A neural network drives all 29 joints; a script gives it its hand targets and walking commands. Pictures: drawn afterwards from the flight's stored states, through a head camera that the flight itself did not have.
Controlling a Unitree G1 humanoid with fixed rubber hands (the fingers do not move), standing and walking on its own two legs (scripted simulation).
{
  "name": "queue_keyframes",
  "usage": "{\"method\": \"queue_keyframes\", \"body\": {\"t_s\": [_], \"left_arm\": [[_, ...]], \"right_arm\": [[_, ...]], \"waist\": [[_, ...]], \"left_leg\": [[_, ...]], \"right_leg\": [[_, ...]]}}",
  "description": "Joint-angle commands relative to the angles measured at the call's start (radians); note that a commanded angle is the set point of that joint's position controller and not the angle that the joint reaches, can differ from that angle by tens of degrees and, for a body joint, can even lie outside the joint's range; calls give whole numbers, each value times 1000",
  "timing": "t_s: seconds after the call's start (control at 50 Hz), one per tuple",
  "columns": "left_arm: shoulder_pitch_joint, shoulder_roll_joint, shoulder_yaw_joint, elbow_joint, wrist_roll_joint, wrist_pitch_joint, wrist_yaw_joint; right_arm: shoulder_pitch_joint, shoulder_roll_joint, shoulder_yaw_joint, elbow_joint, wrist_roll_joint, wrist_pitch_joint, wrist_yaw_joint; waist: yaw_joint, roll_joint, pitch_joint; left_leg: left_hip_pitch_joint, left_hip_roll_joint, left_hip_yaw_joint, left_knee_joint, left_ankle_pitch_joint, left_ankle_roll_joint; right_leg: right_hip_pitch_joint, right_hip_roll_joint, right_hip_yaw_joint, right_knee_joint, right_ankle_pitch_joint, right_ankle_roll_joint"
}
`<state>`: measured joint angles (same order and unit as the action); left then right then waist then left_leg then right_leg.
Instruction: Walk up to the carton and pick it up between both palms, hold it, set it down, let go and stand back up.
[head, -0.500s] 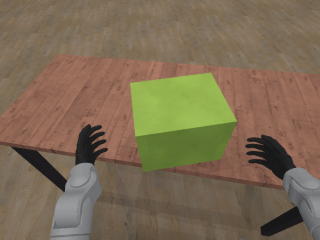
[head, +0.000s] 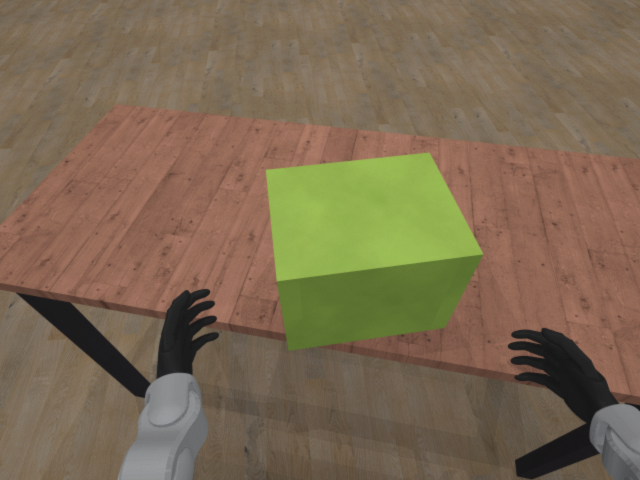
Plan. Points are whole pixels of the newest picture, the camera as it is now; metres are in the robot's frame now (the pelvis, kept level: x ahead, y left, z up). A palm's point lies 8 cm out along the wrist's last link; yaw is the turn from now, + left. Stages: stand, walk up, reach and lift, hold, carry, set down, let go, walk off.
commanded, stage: set down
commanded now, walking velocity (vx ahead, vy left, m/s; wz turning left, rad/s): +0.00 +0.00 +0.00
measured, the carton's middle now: (358, 251) +0.45 +0.01 +0.02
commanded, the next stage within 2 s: let go in 1.78 s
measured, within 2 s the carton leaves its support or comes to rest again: neither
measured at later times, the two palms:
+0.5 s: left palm (171, 391) +0.23 +0.22 +0.01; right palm (584, 408) +0.26 -0.26 +0.00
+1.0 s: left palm (182, 431) +0.21 +0.21 -0.06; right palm (571, 409) +0.26 -0.24 +0.01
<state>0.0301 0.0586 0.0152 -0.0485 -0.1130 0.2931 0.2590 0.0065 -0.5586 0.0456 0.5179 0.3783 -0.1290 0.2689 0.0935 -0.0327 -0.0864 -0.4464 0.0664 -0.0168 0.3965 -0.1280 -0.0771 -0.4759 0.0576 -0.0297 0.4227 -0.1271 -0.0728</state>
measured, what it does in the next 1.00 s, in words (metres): stands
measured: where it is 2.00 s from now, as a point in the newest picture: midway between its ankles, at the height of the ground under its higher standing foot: outside the picture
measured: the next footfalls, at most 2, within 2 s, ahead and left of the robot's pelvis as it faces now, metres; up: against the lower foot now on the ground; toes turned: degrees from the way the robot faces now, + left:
none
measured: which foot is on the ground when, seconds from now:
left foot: down 0.00-1.00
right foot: down 0.00-1.00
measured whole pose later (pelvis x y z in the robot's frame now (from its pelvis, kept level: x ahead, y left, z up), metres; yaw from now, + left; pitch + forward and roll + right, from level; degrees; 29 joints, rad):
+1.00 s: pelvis +0.04 +0.03 +0.00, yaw +1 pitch +3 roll -1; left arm 0.28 0.06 -0.04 0.14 0.00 0.20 0.13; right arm 0.14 -0.41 0.02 0.64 0.38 -0.24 0.13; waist 0.09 -0.14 -0.01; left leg -0.26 0.05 -0.02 0.46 -0.24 -0.05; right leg -0.26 0.04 -0.03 0.42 -0.21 -0.04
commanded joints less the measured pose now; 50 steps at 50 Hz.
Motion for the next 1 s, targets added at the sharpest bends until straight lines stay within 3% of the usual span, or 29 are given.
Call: {"method": "queue_keyframes", "body": {"t_s": [0.0, 0.02, 0.04, 0.06, 0.22, 0.28, 0.3, 0.36, 0.38, 0.42, 0.44, 0.46, 0.48, 0.52, 0.54, 0.56, 0.62, 0.66, 0.68, 0.7, 0.74, 0.76, 0.78, 0.82, 0.84, 0.86, 0.92, 0.94, 0.98], "left_arm": [[-132, 24, -4, -344, 55, -160, -11], [-5, -30, -69, -289, 44, -157, -8], [35, -28, -56, -215, 72, -137, -28], [-73, -3, -46, -322, 46, -161, -8], [151, -28, -54, -198, 92, -167, -49], [80, -6, -47, -363, 94, -212, -30], [148, 3, -43, -219, 106, -192, -48], [153, -3, -71, -161, 117, -179, -64], [128, -12, -62, -245, 123, -199, -48], [173, 12, -74, -212, 106, -190, -55], [222, -30, -96, -83, 139, -148, -83], [122, 14, -70, -208, 132, -175, -67], [205, 3, -70, -90, 136, -144, -97], [164, 6, -91, -162, 133, -160, -86], [283, -26, -100, -111, 156, -153, -90], [171, 23, -69, -187, 143, -169, -78], [206, 22, -72, -105, 153, -157, -91], [234, 37, -58, -107, 179, -158, -108], [286, 19, -95, -56, 181, -141, -123], [197, 46, -62, -176, 163, -169, -103], [237, 48, -82, -40, 175, -154, -125], [177, 61, -60, -155, 167, -174, -103], [201, 63, -57, -148, 171, -181, -93], [234, 86, -55, -65, 175, -174, -116], [250, 84, -57, 15, 192, -152, -132], [188, 100, -38, -121, 176, -176, -113], [221, 135, -39, 43, 195, -151, -146], [196, 136, -20, -18, 191, -169, -138], [197, 153, -16, 62, 205, -158, -162]], "right_arm": [[-197, -273, -242, -211, 80, -143, 2], [-59, -279, -229, -91, 98, -144, 20], [-53, -249, -205, -74, 81, -132, 13], [-156, -291, -198, -171, 114, -140, 30], [79, -201, -154, -7, 122, -146, 21], [-24, -238, -164, -165, 118, -200, 23], [37, -207, -159, -28, 116, -179, 8], [45, -161, -134, 11, 100, -175, 4], [35, -164, -135, -33, 116, -183, 16], [55, -170, -146, -23, 97, -174, 12], [128, -120, -122, 101, 66, -150, -3], [19, -137, -134, 4, 81, -152, 6], [128, -92, -92, 76, 65, -128, -16], [55, -94, -99, 11, 88, -141, -6], [188, -61, -94, 116, 75, -129, -9], [76, -117, -128, 19, 84, -142, -7], [149, -19, -100, 62, 44, -109, -24], [157, 40, -85, 63, 24, -104, -39], [215, 65, -63, 97, 35, -90, -48], [105, 22, -79, -14, 37, -112, -42], [183, 98, -62, 113, 6, -79, -60], [105, 62, -90, -8, 22, -94, -52], [134, 60, -111, 12, 10, -100, -51], [168, 108, -94, 54, -20, -93, -76], [205, 153, -62, 92, -38, -72, -98], [138, 124, -82, 2, -20, -87, -86], [202, 194, -50, 123, -68, -64, -117], [155, 135, -68, 35, -62, -80, -115], [185, 180, -62, 110, -101, -66, -147]], "waist": [[-115, -109, -451], [-151, -102, -360], [-153, -111, -340], [-120, -105, -390], [-151, -116, -269], [-112, -104, -374], [-131, -131, -290], [-146, -95, -226], [-126, -81, -260], [-148, -97, -221], [-183, -99, -114], [-141, -80, -185], [-175, -125, -124], [-141, -78, -139], [-165, -68, -93], [-128, -36, -170], [-171, -52, -94], [-147, -27, -54], [-173, -4, -24], [-122, 2, -120], [-164, 14, -46], [-119, 48, -114], [-122, 81, -110], [-135, 27, -62], [-150, 73, -17], [-116, 85, -89], [-147, 123, -16], [-127, 101, -54], [-142, 79, -25]], "left_leg": [[69, -105, -9, 60, 64, 43], [81, -96, -13, 45, 53, 52], [103, -98, -15, 66, 34, 57], [102, -89, -16, 74, 60, 53], [117, -103, -15, 81, 65, 53], [109, -105, -21, 98, 111, 39], [122, -101, -17, 83, 84, 50], [125, -110, -21, 98, 55, 47], [138, -103, -17, 103, 71, 41], [142, -100, -21, 99, 43, 47], [177, -96, -16, 64, -4, 42], [163, -96, -28, 93, 17, 45], [175, -105, -17, 93, -21, 48], [168, -102, -27, 91, 38, 46], [189, -94, -34, 59, 51, 49], [192, -96, -31, 81, 56, 44], [198, -101, -27, 89, 4, 41], [221, -107, -20, 59, 44, 49], [228, -105, -24, 61, 62, 41], [238, -103, -20, 70, 80, 37], [247, -103, -22, 68, 42, 35], [271, -95, -21, 62, 76, 31], [271, -93, -32, 62, 84, 28], [260, -100, -12, 61, 73, 30], [272, -105, -13, 40, 58, 28], [280, -99, -18, 46, 109, 21], [277, -110, -5, 42, 62, 14], [296, -99, -15, 55, 110, 12], [300, -113, -3, 43, 56, 20]], "right_leg": [[493, -127, 219, -79, 15, 56], [470, -98, 185, -67, -22, 51], [469, -115, 207, -94, -47, 40], [452, -108, 204, -88, -67, 44], [496, -115, 202, -88, -20, 45], [513, -109, 186, -61, 74, 60], [498, -124, 202, -81, 62, 69], [464, -123, 195, -85, 16, 47], [463, -119, 192, -79, -32, 41], [425, -123, 183, -91, -70, 37], [434, -110, 171, -112, -96, 41], [422, -114, 167, -99, -127, 38], [439, -139, 195, -140, -136, 42], [421, -111, 163, -96, -79, 43], [455, -109, 154, -102, -35, 36], [422, -103, 146, -83, -50, 33], [402, -112, 156, -107, -108, 34], [415, -105, 136, -92, 5, 38], [429, -96, 127, -83, 11, 36], [420, -84, 115, -73, 10, 37], [406, -102, 119, -89, -25, 42], [397, -87, 101, -76, -18, 37], [378, -85, 106, -64, 2, 27], [417, -91, 105, -75, 26, 38], [441, -97, 109, -84, 40, 40], [430, -83, 111, -73, 44, 35], [437, -100, 112, -100, 37, 37], [431, -97, 114, -87, 57, 42], [436, -114, 122, -99, 29, 45]]}}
